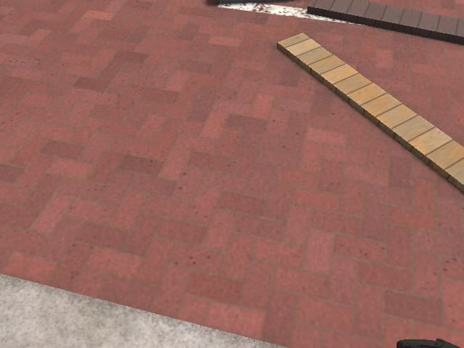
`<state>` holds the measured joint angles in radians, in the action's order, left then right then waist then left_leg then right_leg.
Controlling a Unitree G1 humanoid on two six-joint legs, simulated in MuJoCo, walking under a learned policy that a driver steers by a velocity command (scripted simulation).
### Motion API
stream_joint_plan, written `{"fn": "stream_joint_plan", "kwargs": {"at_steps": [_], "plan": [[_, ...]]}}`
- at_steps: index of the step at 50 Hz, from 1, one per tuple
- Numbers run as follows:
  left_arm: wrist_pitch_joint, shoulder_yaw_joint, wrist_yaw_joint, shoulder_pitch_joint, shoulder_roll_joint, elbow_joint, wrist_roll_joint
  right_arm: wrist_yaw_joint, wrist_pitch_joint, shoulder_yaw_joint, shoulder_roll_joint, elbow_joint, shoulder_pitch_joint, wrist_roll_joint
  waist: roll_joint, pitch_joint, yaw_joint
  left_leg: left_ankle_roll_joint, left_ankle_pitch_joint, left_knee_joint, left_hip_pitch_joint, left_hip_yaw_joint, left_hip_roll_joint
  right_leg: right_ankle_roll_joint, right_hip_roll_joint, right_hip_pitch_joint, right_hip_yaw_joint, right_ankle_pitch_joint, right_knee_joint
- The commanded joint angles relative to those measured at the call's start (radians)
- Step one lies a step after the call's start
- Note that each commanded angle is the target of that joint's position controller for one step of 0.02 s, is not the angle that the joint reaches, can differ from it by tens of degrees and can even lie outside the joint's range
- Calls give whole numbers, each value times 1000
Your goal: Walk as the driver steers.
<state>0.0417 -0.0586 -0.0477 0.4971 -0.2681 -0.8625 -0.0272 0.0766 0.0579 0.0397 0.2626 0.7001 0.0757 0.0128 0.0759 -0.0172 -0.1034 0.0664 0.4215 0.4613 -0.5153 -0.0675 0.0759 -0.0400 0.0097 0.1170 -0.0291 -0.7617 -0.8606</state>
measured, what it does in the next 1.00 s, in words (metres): goes down, turning right: left foot 0.15 m lower, then right foot 0.15 m lower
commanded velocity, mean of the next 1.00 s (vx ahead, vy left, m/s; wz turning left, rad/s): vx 0.50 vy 0.00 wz -0.43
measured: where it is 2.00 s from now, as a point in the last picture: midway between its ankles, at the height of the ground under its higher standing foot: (327, 241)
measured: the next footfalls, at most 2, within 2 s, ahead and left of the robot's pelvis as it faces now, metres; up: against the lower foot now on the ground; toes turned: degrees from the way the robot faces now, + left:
left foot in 0.04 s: +0.17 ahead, +0.13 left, -0.15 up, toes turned +1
right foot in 0.66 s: +0.45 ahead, -0.14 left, -0.30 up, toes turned -18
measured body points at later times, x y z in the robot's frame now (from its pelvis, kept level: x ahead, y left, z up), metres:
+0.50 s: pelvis +0.24 +0.03 -0.11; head +0.24 +0.03 +0.34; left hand +0.44 +0.25 -0.22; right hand +0.16 -0.21 -0.26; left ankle +0.13 +0.13 -0.81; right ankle +0.41 -0.18 -0.79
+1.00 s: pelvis +0.50 -0.07 -0.25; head +0.50 -0.09 +0.20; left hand +0.67 +0.14 -0.37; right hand +0.53 -0.38 -0.34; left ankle +0.74 +0.03 -0.92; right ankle +0.41 -0.13 -0.96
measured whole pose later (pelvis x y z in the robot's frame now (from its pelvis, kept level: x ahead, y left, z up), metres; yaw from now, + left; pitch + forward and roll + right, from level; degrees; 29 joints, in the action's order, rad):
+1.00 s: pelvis +0.50 -0.07 -0.25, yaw -29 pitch +2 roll -1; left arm 0.05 -0.05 -0.04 0.34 -0.19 -0.85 -0.03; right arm 0.00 0.08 0.07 0.26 0.74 0.15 -0.02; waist 0.06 -0.04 -0.02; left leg -0.04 0.30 0.81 -0.72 -0.15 0.09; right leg 0.09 0.16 0.29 0.14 -0.44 -0.71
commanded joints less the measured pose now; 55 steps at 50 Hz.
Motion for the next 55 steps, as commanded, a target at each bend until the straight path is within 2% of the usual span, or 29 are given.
{"fn": "stream_joint_plan", "kwargs": {"at_steps": [1, 2, 3, 4, 5, 6, 7, 8, 10, 12, 16, 17, 22, 30, 32, 33, 34, 35, 36, 38, 39, 41, 43, 44, 45, 47, 48, 49, 55], "plan": [[-23, -23, -8, -3, -100, -2, 2, -14, 6, 42, 91, 49, 208, -3, -114, 27, 136, 7, -56, -93, 217, 13, 29, 139, -159, 77, 163, 601, -202], [-17, -17, -1, -3, -89, -13, -3, -15, 12, 54, 110, 110, 400, -27, -55, -48, 239, 21, -10, -95, 487, 82, 0, 108, -82, 206, 95, 569, -473], [-8, -9, 14, 116, -12, -43, -3, -6, 17, 48, 132, 162, 526, -47, 144, -173, 235, 81, 232, 198, 874, -32, 121, 57, 47, 558, 114, -91, -956], [13, -3, 28, 238, -32, -34, -20, -1, 11, 44, 150, 143, 509, -19, 285, -266, 182, 109, 228, 320, 975, -161, 223, 52, 17, 738, 246, -87, -1056], [27, -15, 31, 198, -79, -21, -31, -2, -12, 53, 154, 137, 503, -7, 281, -256, 200, 128, 145, 226, 886, -245, 268, 40, 11, 773, 266, -10, -1067], [36, -8, 13, 108, -53, 62, -63, -3, -20, 88, 259, 189, 492, 2, 258, -249, 161, 247, -495, -12, 768, -546, 424, 27, 14, 876, 216, 156, -1108], [18, -13, -20, -23, -92, 85, -68, -8, -12, 63, 182, 168, 388, -14, 31, -111, 147, 233, -822, -197, 563, -627, 413, 41, -31, 874, 169, 278, -1066], [-7, -23, -34, -57, -115, 96, -54, -7, 13, 34, 110, 140, 225, -32, -4, 30, 80, 211, -859, -188, 312, -561, 396, 72, -82, 816, 214, 468, -841], [-31, -27, -30, -36, -70, 46, -2, -18, 56, 16, 11, 167, 152, -16, 7, 95, 48, 101, -697, -117, 136, -339, 276, 91, -127, 709, 275, 569, -652], [-26, -39, -14, -65, -41, 61, 9, -47, 65, 28, 64, 200, 197, -24, 71, 106, 52, 84, -505, -160, 121, -155, 188, 57, -117, 648, 262, 685, -392], [-36, -34, 23, -111, -15, 75, 11, -78, 58, 37, 70, 256, 322, -40, -25, 28, 76, 143, -293, -88, 322, -100, 237, 74, -105, 762, 284, 775, -314], [-25, -45, 39, -172, -44, 102, 4, -86, 56, 27, 23, 253, 311, -19, -45, 47, 76, 81, -436, -67, 354, -24, 182, 93, -108, 788, 318, 936, -158], [-9, -27, 92, -378, 22, 171, 29, -134, 41, 18, 27, 268, 358, -23, -41, 124, 147, 22, -600, 1, 166, 195, 110, 96, -31, 523, 148, 1355, 164], [-33, -10, 132, -511, 26, 236, -4, -131, -21, 44, 83, 252, 421, 2, -40, 169, 228, 29, -441, 384, 395, 143, 232, 101, -55, 502, 34, 981, 421], [-32, -48, 113, -287, -49, 149, 3, -119, -19, 48, 113, 272, 410, 3, -62, 46, 99, 19, -166, 747, 336, 189, 208, 157, 13, 159, -57, 921, 436], [-38, -82, 99, -113, -113, 85, 5, -108, 0, 51, 104, 292, 407, 2, -143, -48, -6, -34, -346, 1100, 121, 224, 113, 236, -14, -204, 5, 1139, 470], [-25, -73, 100, -35, -204, 59, 18, -97, 27, 26, 12, 241, 463, -42, -387, -161, 30, -101, -1331, 1621, -355, 199, -9, 348, -161, -619, 178, 1649, 84], [-24, -73, 110, 58, -212, 59, -7, -73, 63, 17, 81, 193, 510, 1, -358, -466, -14, -135, -1354, 1696, -449, -2, -21, 554, -295, -813, 461, 1423, 71], [-38, -83, 94, 133, -232, 41, -6, -75, 79, 15, 84, 82, 326, 36, -305, -479, -69, -151, -1257, 1577, -560, -20, -44, 583, -363, -759, 664, 949, 367], [-31, -46, 74, -109, -134, 72, 6, -124, 46, 9, 88, 47, 176, 29, -11, -176, 28, -118, -986, 1405, -636, -5, 21, 452, -365, -392, 731, 499, 519], [-7, -36, 80, -244, -124, 110, 24, -141, 29, 19, 93, 52, 203, 5, 17, -94, 109, -112, -947, 1322, -532, -46, 37, 456, -376, -143, 785, 571, 489], [28, -10, 79, -386, -57, 146, 17, -142, 12, 42, 96, 72, 239, -30, 12, 47, 201, -132, -672, 843, -278, -69, 75, 358, -205, 284, 498, 727, 498], [20, -28, 35, -355, -107, 126, 23, -138, 19, 39, 56, 28, 183, -68, -79, -8, 182, -157, -536, 628, -85, -19, 46, 339, -106, 383, 364, 1000, 466], [13, -37, 26, -315, -125, 113, 50, -116, 23, 42, 51, 76, 287, -52, -114, -87, 199, -151, -346, 673, 5, -3, 24, 333, -100, 372, 322, 1100, 409], [11, -34, 23, -295, -104, 105, 41, -102, 22, 40, 46, 91, 318, -39, -125, -102, 194, -144, -303, 656, 20, -4, 20, 329, -103, 353, 304, 1110, 391], [23, -21, 9, -153, -47, 55, 0, -82, 28, 57, 89, 23, 146, -13, -125, -16, 113, -112, -160, 492, -270, -101, 40, 330, -114, 165, 415, 743, 326], [19, -12, -3, -138, -23, 48, -15, -75, 30, 49, 73, -8, 80, -32, -99, 24, 101, -107, -18, 308, -214, -96, 27, 311, -63, 237, 369, 537, 300], [19, -13, -5, -134, -31, 53, -10, -66, 32, 42, 49, -25, 33, -45, -113, 32, 79, -97, 41, 238, -134, -74, 1, 301, -44, 289, 369, 446, 297], [4, -17, -12, -100, -62, 68, 10, -19, 34, 29, 43, -86, -42, -2, -171, 76, 26, -81, -102, 20, -106, -106, 9, 297, -63, 207, 465, 319, 93]]}}
Velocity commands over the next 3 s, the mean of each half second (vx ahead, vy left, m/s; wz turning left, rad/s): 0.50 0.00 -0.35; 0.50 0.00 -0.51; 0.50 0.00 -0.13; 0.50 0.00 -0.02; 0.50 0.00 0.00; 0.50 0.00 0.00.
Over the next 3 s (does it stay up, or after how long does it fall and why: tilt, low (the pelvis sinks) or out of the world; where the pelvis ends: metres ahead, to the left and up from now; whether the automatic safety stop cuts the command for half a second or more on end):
stays up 1.52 -0.52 -0.36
